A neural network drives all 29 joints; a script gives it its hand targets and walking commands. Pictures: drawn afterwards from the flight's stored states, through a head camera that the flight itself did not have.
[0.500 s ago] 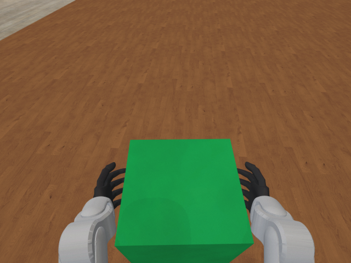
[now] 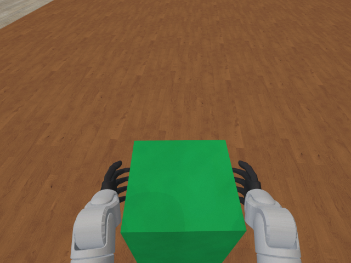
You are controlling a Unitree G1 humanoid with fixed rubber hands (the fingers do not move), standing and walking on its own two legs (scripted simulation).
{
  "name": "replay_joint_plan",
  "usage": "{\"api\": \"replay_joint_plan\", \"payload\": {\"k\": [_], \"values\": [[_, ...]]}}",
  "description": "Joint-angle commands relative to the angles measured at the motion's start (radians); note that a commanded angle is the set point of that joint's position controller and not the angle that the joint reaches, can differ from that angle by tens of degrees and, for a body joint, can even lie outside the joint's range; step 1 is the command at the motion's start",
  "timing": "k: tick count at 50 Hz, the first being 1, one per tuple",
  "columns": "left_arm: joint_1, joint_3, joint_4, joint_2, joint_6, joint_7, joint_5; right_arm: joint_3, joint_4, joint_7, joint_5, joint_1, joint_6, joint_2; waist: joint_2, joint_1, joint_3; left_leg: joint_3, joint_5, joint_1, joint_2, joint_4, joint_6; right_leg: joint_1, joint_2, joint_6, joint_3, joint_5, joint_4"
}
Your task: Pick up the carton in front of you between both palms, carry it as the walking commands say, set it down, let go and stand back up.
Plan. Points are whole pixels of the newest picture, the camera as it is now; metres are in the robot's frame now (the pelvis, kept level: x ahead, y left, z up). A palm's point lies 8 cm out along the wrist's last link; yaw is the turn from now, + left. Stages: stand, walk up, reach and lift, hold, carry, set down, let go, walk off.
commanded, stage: carry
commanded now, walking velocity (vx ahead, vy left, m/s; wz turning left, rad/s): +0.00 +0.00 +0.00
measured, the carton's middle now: (180, 205) +0.26 +0.00 -0.01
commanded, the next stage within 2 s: hold in 0.92 s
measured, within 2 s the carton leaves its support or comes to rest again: neither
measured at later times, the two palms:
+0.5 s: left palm (119, 185) +0.29 +0.15 +0.03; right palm (244, 184) +0.29 -0.15 +0.03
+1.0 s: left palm (122, 184) +0.29 +0.14 +0.04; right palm (249, 184) +0.29 -0.16 +0.04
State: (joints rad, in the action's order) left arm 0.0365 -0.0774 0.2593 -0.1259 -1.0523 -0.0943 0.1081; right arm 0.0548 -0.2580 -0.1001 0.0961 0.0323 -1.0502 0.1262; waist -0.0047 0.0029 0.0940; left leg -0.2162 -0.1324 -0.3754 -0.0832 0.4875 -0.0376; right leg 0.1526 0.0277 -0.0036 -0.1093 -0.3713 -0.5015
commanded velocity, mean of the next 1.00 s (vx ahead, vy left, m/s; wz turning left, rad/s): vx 0.00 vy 0.00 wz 0.00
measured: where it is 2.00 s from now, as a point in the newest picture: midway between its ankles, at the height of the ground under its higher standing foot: outside the picture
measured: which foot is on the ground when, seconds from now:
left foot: down 0.00-1.00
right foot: down 0.00-1.00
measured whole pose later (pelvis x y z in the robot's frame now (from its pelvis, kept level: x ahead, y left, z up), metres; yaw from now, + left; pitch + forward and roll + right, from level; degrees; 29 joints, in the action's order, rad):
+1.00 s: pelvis +0.00 -0.01 +0.00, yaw -1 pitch +0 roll +1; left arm 0.20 -0.18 -0.12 -0.14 -0.72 -0.03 0.23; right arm 0.15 0.14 -0.02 0.22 0.21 -0.71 0.14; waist -0.03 0.00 0.03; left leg -0.17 -0.12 -0.34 -0.06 0.48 -0.02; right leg 0.13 0.02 -0.02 -0.08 -0.34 -0.52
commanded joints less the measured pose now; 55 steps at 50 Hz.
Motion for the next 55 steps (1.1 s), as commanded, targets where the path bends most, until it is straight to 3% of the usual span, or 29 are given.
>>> {"api": "replay_joint_plan", "payload": {"k": [1,13,17,26,32,46,47,49,50,51,52,53,55], "values": [[0.392,0.488,-0.025,-0.598,0.097,0.133,-0.146,-0.472,0.025,0.131,-0.145,0.398,0.100,0.630,0.012,0.002,0.143,0.144,0.034,0.212,-0.100,-0.066,0.014,0.137,0.104,-0.024,0.087,0.100,0.112],[0.552,0.392,-0.340,-0.701,0.363,0.241,-0.071,-0.375,0.352,0.237,-0.065,0.550,0.363,0.733,0.016,0.002,0.192,0.138,0.123,0.225,-0.100,-0.038,0.006,0.123,0.102,-0.025,0.092,0.148,0.084],[0.608,0.427,-0.385,-0.772,0.434,0.275,-0.090,-0.414,0.396,0.268,-0.076,0.599,0.434,0.806,0.011,0.004,0.227,0.133,0.174,0.234,-0.099,-0.015,0.001,0.105,0.107,-0.024,0.096,0.206,0.069],[0.564,0.494,-0.316,-0.856,0.366,0.287,-0.124,-0.488,0.321,0.281,-0.116,0.568,0.366,0.889,0.007,-0.001,0.260,0.126,0.274,0.240,-0.104,0.020,-0.010,0.088,0.109,-0.021,0.087,0.296,0.026],[0.569,0.458,-0.330,-0.831,0.350,0.287,-0.107,-0.439,0.345,0.279,-0.093,0.554,0.346,0.868,0.005,-0.001,0.231,0.123,0.235,0.223,-0.101,0.018,-0.003,0.098,0.111,-0.020,0.090,0.288,0.041],[0.592,0.457,-0.350,-0.858,0.352,0.297,-0.110,-0.453,0.350,0.285,-0.101,0.589,0.350,0.899,-0.003,-0.001,0.221,0.121,0.194,0.220,-0.097,0.009,0.009,0.095,0.114,-0.028,0.093,0.285,0.059],[0.482,0.451,-0.310,-0.859,0.354,0.296,-0.119,-0.438,0.364,0.286,-0.101,0.513,0.365,0.939,-0.136,-0.016,0.103,0.281,0.367,0.520,0.186,-0.013,-0.006,0.147,-0.054,-0.022,0.263,0.605,0.145],[0.494,0.421,-0.317,-0.812,0.380,0.282,-0.099,-0.411,0.377,0.270,-0.072,0.508,0.397,0.875,-0.103,-0.021,0.145,0.306,0.476,0.588,0.162,-0.025,-0.010,0.139,-0.063,-0.011,0.280,0.684,0.154],[0.505,0.423,-0.312,-0.803,0.387,0.282,-0.094,-0.385,0.379,0.258,-0.047,0.492,0.409,0.870,-0.097,0.002,0.142,0.311,0.485,0.604,0.158,-0.028,-0.001,0.128,-0.073,-0.010,0.268,0.622,0.171],[0.517,0.416,-0.313,-0.800,0.394,0.285,-0.086,-0.351,0.402,0.256,-0.023,0.483,0.415,0.837,-0.035,0.001,0.115,0.294,0.382,0.559,0.154,-0.056,0.010,0.095,-0.069,-0.013,0.258,0.556,0.169],[0.577,0.461,-0.269,-0.826,0.403,0.291,-0.104,-0.345,0.391,0.257,-0.029,0.488,0.427,0.862,-0.008,0.036,0.134,0.288,0.385,0.546,0.157,-0.060,0.021,0.067,-0.082,-0.009,0.248,0.521,0.173],[0.622,0.482,-0.267,-0.818,0.406,0.298,-0.113,-0.330,0.420,0.256,-0.025,0.498,0.436,0.868,-0.023,0.040,0.116,0.287,0.366,0.555,0.166,-0.055,0.028,0.074,-0.079,-0.021,0.257,0.460,0.204],[0.630,0.505,-0.258,-0.850,0.409,0.294,-0.126,-0.358,0.411,0.261,-0.051,0.534,0.444,0.885,0.000,0.033,0.160,0.281,0.427,0.555,0.182,-0.050,0.033,0.038,-0.085,-0.008,0.248,0.572,0.185]]}}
